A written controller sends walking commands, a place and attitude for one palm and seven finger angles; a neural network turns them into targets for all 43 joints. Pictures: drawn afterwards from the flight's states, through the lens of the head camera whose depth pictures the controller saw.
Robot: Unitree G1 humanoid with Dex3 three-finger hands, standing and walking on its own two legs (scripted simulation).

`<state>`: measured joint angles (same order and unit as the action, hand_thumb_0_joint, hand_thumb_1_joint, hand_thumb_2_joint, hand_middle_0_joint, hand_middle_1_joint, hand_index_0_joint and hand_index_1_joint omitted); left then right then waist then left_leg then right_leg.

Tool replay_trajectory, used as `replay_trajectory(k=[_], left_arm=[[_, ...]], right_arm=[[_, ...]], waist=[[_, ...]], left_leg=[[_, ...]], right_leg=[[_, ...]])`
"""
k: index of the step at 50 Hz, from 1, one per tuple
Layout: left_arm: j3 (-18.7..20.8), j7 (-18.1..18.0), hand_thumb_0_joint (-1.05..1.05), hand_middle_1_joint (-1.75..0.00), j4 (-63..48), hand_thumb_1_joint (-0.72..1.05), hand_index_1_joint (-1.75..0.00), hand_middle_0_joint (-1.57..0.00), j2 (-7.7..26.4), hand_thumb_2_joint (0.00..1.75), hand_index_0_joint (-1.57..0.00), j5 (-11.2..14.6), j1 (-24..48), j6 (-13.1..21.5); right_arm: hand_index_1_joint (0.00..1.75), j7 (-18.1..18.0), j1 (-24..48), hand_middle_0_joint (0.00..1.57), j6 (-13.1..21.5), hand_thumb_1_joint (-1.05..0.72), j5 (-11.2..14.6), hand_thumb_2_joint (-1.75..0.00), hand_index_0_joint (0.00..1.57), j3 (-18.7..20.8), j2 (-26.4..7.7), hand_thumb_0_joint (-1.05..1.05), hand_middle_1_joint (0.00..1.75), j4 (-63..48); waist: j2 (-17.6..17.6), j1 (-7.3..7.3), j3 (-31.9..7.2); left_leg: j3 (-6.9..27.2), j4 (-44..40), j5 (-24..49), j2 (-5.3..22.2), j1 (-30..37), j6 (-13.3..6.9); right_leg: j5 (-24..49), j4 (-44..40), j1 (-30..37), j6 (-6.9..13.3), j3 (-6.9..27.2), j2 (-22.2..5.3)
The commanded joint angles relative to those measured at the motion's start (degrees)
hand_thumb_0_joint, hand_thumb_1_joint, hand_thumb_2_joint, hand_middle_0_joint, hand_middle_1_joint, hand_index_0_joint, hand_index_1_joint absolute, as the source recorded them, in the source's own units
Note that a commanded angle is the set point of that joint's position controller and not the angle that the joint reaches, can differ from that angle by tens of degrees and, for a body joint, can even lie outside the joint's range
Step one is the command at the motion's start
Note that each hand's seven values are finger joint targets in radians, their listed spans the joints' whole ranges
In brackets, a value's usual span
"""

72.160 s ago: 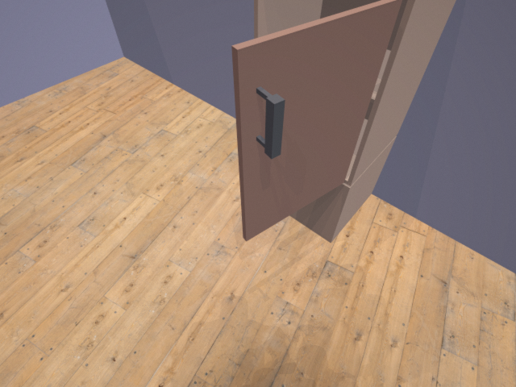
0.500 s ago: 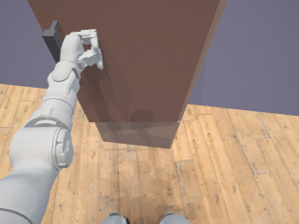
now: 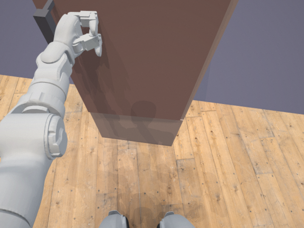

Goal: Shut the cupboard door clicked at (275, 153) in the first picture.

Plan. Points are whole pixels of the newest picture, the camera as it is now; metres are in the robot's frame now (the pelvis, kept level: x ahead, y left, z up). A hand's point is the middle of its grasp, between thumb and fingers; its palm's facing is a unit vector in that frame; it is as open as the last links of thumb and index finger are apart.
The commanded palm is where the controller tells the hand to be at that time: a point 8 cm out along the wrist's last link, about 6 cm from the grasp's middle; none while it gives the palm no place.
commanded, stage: push the door shut along its arc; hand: left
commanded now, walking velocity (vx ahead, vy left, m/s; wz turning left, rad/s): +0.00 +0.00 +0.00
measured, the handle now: (57, 33) +0.58 +0.17 +0.14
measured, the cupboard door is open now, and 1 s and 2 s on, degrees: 3 0 0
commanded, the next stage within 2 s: pull the fist back off the door in 0.36 s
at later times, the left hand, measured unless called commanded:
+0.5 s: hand (103, 36) +0.55 +0.05 +0.15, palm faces -0.35 -0.93 +0.02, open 3.4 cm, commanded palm +0.59 +0.07 +0.15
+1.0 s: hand (115, 35) +0.55 +0.03 +0.15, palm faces +0.05 -1.00 +0.00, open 3.3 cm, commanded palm +0.51 +0.06 +0.15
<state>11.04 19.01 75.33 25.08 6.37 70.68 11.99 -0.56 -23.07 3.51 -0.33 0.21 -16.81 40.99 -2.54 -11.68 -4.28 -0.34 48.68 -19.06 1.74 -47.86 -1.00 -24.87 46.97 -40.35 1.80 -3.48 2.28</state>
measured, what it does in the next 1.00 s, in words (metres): stands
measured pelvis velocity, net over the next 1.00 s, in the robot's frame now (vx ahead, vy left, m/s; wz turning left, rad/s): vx -0.02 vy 0.01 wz -0.02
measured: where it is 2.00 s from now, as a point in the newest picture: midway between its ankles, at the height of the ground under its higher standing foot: outside the picture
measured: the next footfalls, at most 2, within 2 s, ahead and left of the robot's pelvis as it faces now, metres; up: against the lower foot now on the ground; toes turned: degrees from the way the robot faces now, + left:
none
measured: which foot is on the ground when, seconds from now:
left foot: down 0.00-1.00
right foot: down 0.00-1.00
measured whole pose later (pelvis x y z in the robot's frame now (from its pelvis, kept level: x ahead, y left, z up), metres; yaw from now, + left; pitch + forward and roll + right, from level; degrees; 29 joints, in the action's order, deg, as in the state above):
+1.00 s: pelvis -0.02 +0.01 -0.01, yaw -1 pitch +20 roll -3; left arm 15.6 -14.3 80.7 16.7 -0.6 76.4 13.8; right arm 5.9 -30.9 4.9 -4.8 0.1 -14.4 42.4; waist -4.4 -14.2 -6.4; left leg -1.1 50.1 -17.7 2.0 -53.0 -1.6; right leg -23.4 48.8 -46.0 1.1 -2.6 2.4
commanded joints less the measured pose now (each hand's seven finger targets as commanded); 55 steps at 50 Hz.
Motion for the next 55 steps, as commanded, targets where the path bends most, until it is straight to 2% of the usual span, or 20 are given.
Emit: replay_trajectory(k=[1, 6, 14, 16, 20, 23, 24, 25, 26, 27, 30, 32, 34, 36, 41, 42, 43, 46, 52, 55], left_arm=[[-0.3, 0.8, 0.00, -1.50, -11.1, 0.90, -1.50, -1.30, 5.8, 0.90, -1.30, 1.0, 36.6, 2.9], [-1.9, 1.5, 0.00, -1.50, -10.9, 0.90, -1.50, -1.30, 3.8, 0.90, -1.30, 1.0, 41.2, 2.6], [-2.0, 1.9, 0.00, -1.50, -10.4, 0.90, -1.50, -1.30, 4.6, 0.90, -1.30, 0.4, 46.3, 2.0], [-4.1, 1.9, 0.00, -1.50, -10.0, 0.90, -1.50, -1.30, 1.0, 0.90, -1.30, 0.6, 46.9, 1.3], [-4.5, 1.8, 0.00, -1.50, -10.1, 0.90, -1.50, -1.30, 0.8, 0.90, -1.30, 0.9, 47.7, 0.6], [-2.4, 1.5, 0.00, -1.50, -8.2, 0.90, -1.50, -1.30, 4.1, 0.90, -1.30, 0.8, 46.7, 0.3], [8.8, -11.1, 0.00, -1.50, -8.2, 0.90, -1.50, -1.30, 5.6, 0.90, -1.30, 4.3, 49.7, -1.1], [6.8, -17.8, 0.00, -1.50, -7.2, 0.90, -1.50, -1.30, 2.2, 0.90, -1.30, 2.3, 47.3, -1.7], [5.6, -21.7, 0.00, -1.50, -7.2, 0.90, -1.50, -1.30, -0.4, 0.90, -1.30, 1.1, 45.3, -2.0], [7.0, -25.2, 0.00, -1.50, -7.1, 0.90, -1.50, -1.30, -1.0, 0.90, -1.30, 0.3, 45.6, -1.6], [6.9, -37.2, 0.00, -1.50, -9.9, 0.90, -1.50, -1.30, -3.4, 0.90, -1.30, -5.6, 49.2, 1.6], [6.2, -41.0, 0.00, -1.50, -8.7, 0.90, -1.50, -1.30, -0.9, 0.90, -1.30, -11.3, 48.6, 4.1], [3.2, -41.4, 0.00, -1.50, -8.3, 0.90, -1.50, -1.30, -0.7, 0.90, -1.30, -15.7, 49.8, 6.0], [1.9, -39.9, 0.00, -1.50, -7.4, 0.90, -1.50, -1.30, 0.4, 0.90, -1.30, -17.3, 49.4, 7.0], [3.3, -34.4, 0.00, -1.50, -3.5, 0.90, -1.50, -1.30, 1.4, 0.90, -1.30, -11.7, 44.2, 4.1], [3.8, -33.8, 0.00, -1.50, -3.7, 0.90, -1.50, -1.30, 1.2, 0.90, -1.30, -10.6, 43.8, 3.9], [3.8, -33.3, 0.00, -1.50, -4.7, 0.90, -1.50, -1.30, 0.1, 0.90, -1.30, -9.7, 42.0, 3.8], [3.5, -33.0, 0.00, -1.50, -5.8, 0.90, -1.50, -1.30, -3.0, 0.90, -1.30, -7.1, 38.1, 4.7], [4.7, -34.1, 0.00, -1.50, -12.9, 0.90, -1.50, -1.30, -4.3, 0.90, -1.30, -6.8, 27.0, 9.6], [3.7, -35.2, 0.00, -1.50, -16.7, 0.90, -1.50, -1.30, -6.0, 0.90, -1.30, -7.9, 22.9, 10.2]], right_arm=[[0.30, -1.1, -10.6, 0.20, 1.3, -0.90, 0.1, -0.90, 0.20, 3.3, -10.4, 0.00, 0.30, -0.6], [0.30, -1.5, -10.5, 0.20, 2.1, -0.90, -0.3, -0.90, 0.20, 3.2, -10.6, 0.00, 0.30, 0.5], [0.30, -2.0, -11.5, 0.20, 3.2, -0.90, -0.6, -0.90, 0.20, 3.1, -10.9, 0.00, 0.30, 2.1], [0.30, -2.1, -11.2, 0.20, 3.6, -0.90, -0.6, -0.90, 0.20, 3.1, -10.6, 0.00, 0.30, 2.7], [0.30, -2.3, -11.4, 0.20, 4.2, -0.90, -0.8, -0.90, 0.20, 2.9, -10.7, 0.00, 0.30, 3.6], [0.30, -2.6, -11.6, 0.20, 4.6, -0.90, -0.7, -0.90, 0.20, 2.6, -11.0, 0.00, 0.30, 3.7], [0.30, -1.5, -13.3, 0.20, 5.3, -0.90, -0.6, -0.90, 0.20, 1.7, -8.3, 0.00, 0.30, 2.0], [0.30, -0.3, -14.4, 0.20, 5.7, -0.90, -1.2, -0.90, 0.20, 1.8, -8.3, 0.00, 0.30, 1.6], [0.30, 0.7, -14.7, 0.20, 5.6, -0.90, -1.8, -0.90, 0.20, 2.1, -8.1, 0.00, 0.30, 1.6], [0.30, 1.4, -15.5, 0.20, 5.6, -0.90, -2.5, -0.90, 0.20, 2.4, -8.2, 0.00, 0.30, 1.7], [0.30, 4.1, -15.9, 0.20, 5.6, -0.90, -4.6, -0.90, 0.20, 2.9, -7.8, 0.00, 0.30, 1.5], [0.30, 5.5, -16.9, 0.20, 5.3, -0.90, -5.9, -0.90, 0.20, 3.1, -8.2, 0.00, 0.30, 1.6], [0.30, 6.7, -17.1, 0.20, 4.9, -0.90, -6.3, -0.90, 0.20, 3.5, -8.4, 0.00, 0.30, 1.5], [0.30, 7.1, -17.1, 0.20, 4.4, -0.90, -6.2, -0.90, 0.20, 3.8, -8.7, 0.00, 0.30, 0.9], [0.30, 6.0, -16.3, 0.20, 2.9, -0.90, -4.4, -0.90, 0.20, 3.5, -9.2, 0.00, 0.30, -1.1], [0.30, 5.7, -16.8, 0.20, 2.7, -0.90, -4.3, -0.90, 0.20, 3.4, -9.2, 0.00, 0.30, -1.0], [0.30, 5.6, -16.4, 0.20, 2.6, -0.90, -4.1, -0.90, 0.20, 3.5, -8.9, 0.00, 0.30, -1.5], [0.30, 5.5, -16.1, 0.20, 2.9, -0.90, -3.9, -0.90, 0.20, 3.6, -8.6, 0.00, 0.30, -1.6], [0.30, 6.0, -15.5, 0.20, 2.4, -0.90, -4.1, -0.90, 0.20, 4.3, -7.9, 0.00, 0.30, -2.6], [0.30, 6.4, -14.5, 0.20, 1.5, -0.90, -4.1, -0.90, 0.20, 4.6, -7.3, 0.00, 0.30, -3.4]], waist=[[-2.2, -5.78, -25.8], [-3.8, -6.95, -27.5], [-5.0, -8.30, -31.0], [-5.6, -8.90, -29.5], [-6.2, -8.91, -29.1], [-5.3, -8.91, -27.9], [-7.7, -6.60, -28.8], [-6.4, -7.01, -29.3], [-6.8, -7.23, -28.7], [-4.1, -7.91, -27.9], [-5.8, -8.16, -28.1], [-5.6, -8.60, -27.0], [-8.0, -9.34, -27.1], [-8.3, -9.46, -27.4], [-3.6, -7.41, -27.3], [-4.5, -7.06, -27.6], [-3.6, -6.16, -28.3], [-0.6, -5.55, -26.9], [-1.6, -1.05, -28.2], [-1.1, 0.08, -27.2]], left_leg=[[4.3, 0.0, 19.1, -1.4, 29.6, -2.2], [4.8, 1.1, 18.6, -1.3, 30.0, -2.4], [5.3, 3.1, 18.6, -1.0, 30.0, -2.6], [5.2, 3.1, 16.6, -0.9, 30.1, -2.6], [5.5, 2.8, 15.9, -1.0, 30.1, -2.6], [5.2, 2.6, 13.6, -0.9, 27.7, -2.5], [5.6, 2.0, 10.1, 0.2, 22.4, -1.4], [6.1, 1.2, 8.5, 0.1, 21.8, -1.0], [6.7, 0.6, 8.1, 0.5, 22.7, -0.7], [7.2, 0.7, 8.2, 0.4, 22.7, -0.9], [7.2, 1.3, 5.3, 0.2, 21.3, -0.3], [7.1, 1.8, 4.7, 0.0, 19.7, -0.4], [6.6, 1.7, 4.1, 0.0, 20.1, -0.3], [6.3, 1.1, 2.6, -0.1, 20.5, -0.3], [5.1, -1.9, -0.1, -1.0, 18.5, -0.8], [5.2, -2.5, 0.6, -0.9, 19.9, -0.7], [5.1, -2.8, 1.1, -0.9, 20.6, -0.6], [4.7, -3.6, 2.6, -0.8, 21.1, -0.7], [3.1, -4.1, 11.1, -0.8, 25.3, -0.3], [2.1, -4.3, 14.1, -1.0, 26.0, -0.3]], right_leg=[[22.8, -6.3, -4.7, -1.3, 2.5, 1.4], [20.9, -5.1, -7.6, -1.3, 2.1, 1.4], [18.8, -3.5, -10.8, -1.3, 1.7, 1.6], [16.8, -3.9, -12.8, -1.3, 1.4, 1.6], [15.4, -4.3, -13.0, -1.0, 1.0, 1.8], [13.7, -4.5, -12.6, -1.0, 1.0, 1.7], [11.8, -5.8, -10.3, -1.4, 2.3, 1.1], [10.6, -5.0, -10.0, -1.9, 1.9, 1.3], [9.8, -4.3, -11.5, -1.9, 1.2, 1.2], [9.8, -4.4, -12.2, -2.1, 0.6, 1.3], [7.5, -3.5, -14.8, -2.2, 0.4, 1.1], [6.5, -2.6, -16.2, -1.9, 0.2, 1.1], [5.8, -2.4, -16.9, -1.5, 0.6, 0.9], [5.1, -2.9, -15.9, -1.2, 1.0, 0.8], [4.9, -5.9, -8.8, -1.3, 1.7, 1.2], [5.5, -6.1, -8.3, -1.2, 1.5, 1.2], [6.0, -6.4, -7.4, -1.2, 1.3, 1.4], [7.3, -7.4, -5.8, -1.5, 1.0, 1.6], [13.2, -7.3, -1.2, -0.9, 0.6, 1.8], [17.0, -7.2, 1.0, -0.9, 0.6, 1.9]])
